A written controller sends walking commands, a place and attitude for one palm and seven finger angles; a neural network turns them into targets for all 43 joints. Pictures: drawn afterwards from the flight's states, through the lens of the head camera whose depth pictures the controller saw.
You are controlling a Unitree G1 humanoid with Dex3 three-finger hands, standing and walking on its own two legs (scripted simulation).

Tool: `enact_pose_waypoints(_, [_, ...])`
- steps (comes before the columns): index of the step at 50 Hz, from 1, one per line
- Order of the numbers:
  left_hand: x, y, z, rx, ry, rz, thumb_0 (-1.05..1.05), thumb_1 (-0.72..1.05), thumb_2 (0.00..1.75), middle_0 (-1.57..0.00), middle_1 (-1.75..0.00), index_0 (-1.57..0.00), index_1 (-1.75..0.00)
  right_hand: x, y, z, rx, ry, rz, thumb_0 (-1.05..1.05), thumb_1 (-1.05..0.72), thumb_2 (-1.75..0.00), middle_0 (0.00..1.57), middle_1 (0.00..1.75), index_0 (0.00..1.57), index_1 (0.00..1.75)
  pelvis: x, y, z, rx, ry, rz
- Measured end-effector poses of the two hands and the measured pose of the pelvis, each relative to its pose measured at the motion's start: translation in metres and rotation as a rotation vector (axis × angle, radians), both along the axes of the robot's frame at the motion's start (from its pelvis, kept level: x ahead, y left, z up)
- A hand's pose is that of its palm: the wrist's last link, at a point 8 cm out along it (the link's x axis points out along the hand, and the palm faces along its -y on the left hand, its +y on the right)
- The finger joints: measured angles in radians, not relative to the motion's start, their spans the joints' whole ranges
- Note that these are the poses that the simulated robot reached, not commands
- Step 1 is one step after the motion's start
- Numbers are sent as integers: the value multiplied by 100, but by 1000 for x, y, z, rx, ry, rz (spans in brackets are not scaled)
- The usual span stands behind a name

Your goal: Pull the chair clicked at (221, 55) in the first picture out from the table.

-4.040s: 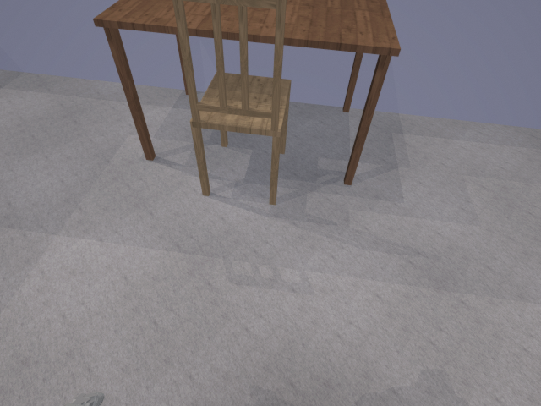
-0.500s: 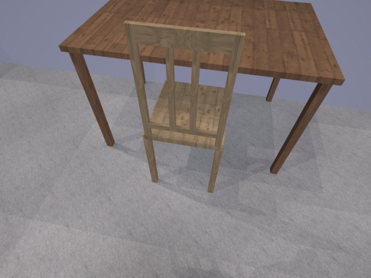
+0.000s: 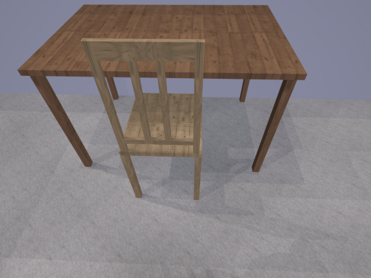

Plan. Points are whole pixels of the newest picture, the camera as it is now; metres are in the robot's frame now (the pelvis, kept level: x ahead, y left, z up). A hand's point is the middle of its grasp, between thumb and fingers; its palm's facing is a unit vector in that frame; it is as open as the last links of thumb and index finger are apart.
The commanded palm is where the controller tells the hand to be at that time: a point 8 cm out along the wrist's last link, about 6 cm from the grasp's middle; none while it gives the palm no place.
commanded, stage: take the last steps up to it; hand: left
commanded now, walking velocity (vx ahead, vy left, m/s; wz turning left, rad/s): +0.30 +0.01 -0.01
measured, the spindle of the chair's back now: (141, 105) +0.69 +0.19 -0.05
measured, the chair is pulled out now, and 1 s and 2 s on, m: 0.00 0.00 0.00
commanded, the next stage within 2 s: come to a stop and stand still in 0.52 s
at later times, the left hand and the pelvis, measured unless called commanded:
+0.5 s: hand out of the picture +0.13 +0.21 -0.18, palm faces +0.03 -0.99 -0.15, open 7.4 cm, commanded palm none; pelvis +0.15 +0.04 +0.00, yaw -2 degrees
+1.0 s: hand (120, 221) +0.30 +0.21 -0.16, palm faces +0.03 -0.97 -0.23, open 7.3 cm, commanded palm none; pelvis +0.22 +0.02 +0.01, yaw +0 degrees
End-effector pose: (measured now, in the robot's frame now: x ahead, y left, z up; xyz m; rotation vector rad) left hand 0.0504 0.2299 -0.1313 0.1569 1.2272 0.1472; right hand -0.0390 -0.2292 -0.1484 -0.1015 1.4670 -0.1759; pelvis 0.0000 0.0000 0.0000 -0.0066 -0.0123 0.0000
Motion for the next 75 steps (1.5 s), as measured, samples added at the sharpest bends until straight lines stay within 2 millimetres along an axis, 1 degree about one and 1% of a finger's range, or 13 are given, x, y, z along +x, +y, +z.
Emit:
enact_pose_waypoints(4, [-20, -2, 3, 9, 71, 36, 0, 93, 90, -20, -30, -20, -30, 30, -11, 8, -9, -20, 11, 1, -91, -90, 20, 30, 20, 30, 19, -4, 7, 5, 2, 2])
enact_pose_waypoints(10, [-47, -7, -2, -26, 237, 65, 0, 92, 90, -20, -30, -20, -30, 107, -10, 15, -25, -117, 44, 1, -91, -90, 20, 30, 19, 29, 53, 2, 7, 0, 10, 3])
enact_pose_waypoints(17, [-40, 5, -25, -84, 376, 107, 0, 91, 90, -20, -30, -20, -30, 213, 20, 10, -54, -252, 123, 1, -91, -90, 20, 30, 19, 30, 107, 27, -12, -16, 6, -6])
enact_pose_waypoints(21, [4, 20, -30, -79, 351, 82, 1, 91, 90, -20, -30, -20, -30, 238, 36, 12, -57, -287, 101, 1, -91, -90, 20, 30, 20, 30, 129, 36, -12, 6, -6, -29])
enact_pose_waypoints(28, [130, 32, -13, -41, 120, 19, 1, 91, 90, -20, -30, -19, -30, 244, 37, 20, -54, -225, 47, 0, -94, -90, 20, 30, 20, 30, 168, 38, 5, 23, 6, -36])
enact_pose_waypoints(33, [198, 32, -2, 12, 27, -26, 1, 94, 90, -20, -30, -19, -30, 244, 33, 10, -14, -156, 13, 0, -92, -90, 20, 30, 20, 30, 197, 28, 4, 33, 3, -37])
enact_pose_waypoints(37, [234, 18, -2, 40, -10, -50, 1, 93, 90, -20, -30, -19, -30, 247, 28, -6, 21, -97, -14, 0, -91, -90, 20, 30, 20, 30, 220, 14, -3, 36, -6, -38])
enact_pose_waypoints(43, [255, 1, 2, 29, -12, -41, 0, 93, 90, -20, -30, -20, -30, 258, 26, -3, 28, -40, -31, 1, -91, -90, 20, 30, 20, 30, 232, 8, 3, 20, 5, -9])
enact_pose_waypoints(53, [227, 41, -5, 29, 20, 8, 0, 92, 90, -21, -30, -20, -30, 290, 32, 12, -46, -137, 33, 1, -91, -90, 20, 30, 19, 30, 211, 38, 3, 13, -7, -1])
enact_pose_waypoints(57, [206, 65, -20, 8, 56, 25, 0, 91, 90, -21, -30, -20, -30, 285, 49, 16, -77, -185, 52, 0, -91, -90, 20, 30, 19, 29, 205, 56, -3, -1, -20, -6])
enact_pose_waypoints(61, [181, 75, -17, -12, 106, 43, 0, 91, 90, -20, -30, -20, -30, 272, 65, 26, -85, -161, 69, 1, -92, -90, 20, 30, 20, 30, 202, 64, 6, -5, -14, -2])
enact_pose_waypoints(69, [129, 70, -12, -31, 257, 33, 0, 91, 90, -20, -30, -19, -30, 251, 68, 30, -80, -124, 33, 1, -92, -90, 20, 30, 20, 30, 198, 65, 13, 0, 17, -22])
enact_pose_waypoints(75, [121, 47, -9, -21, 279, 14, 0, 91, 90, -20, -30, -20, -30, 224, 56, 16, -45, -71, -8, 1, -91, -90, 20, 30, 20, 30, 192, 50, 9, 18, 22, -27])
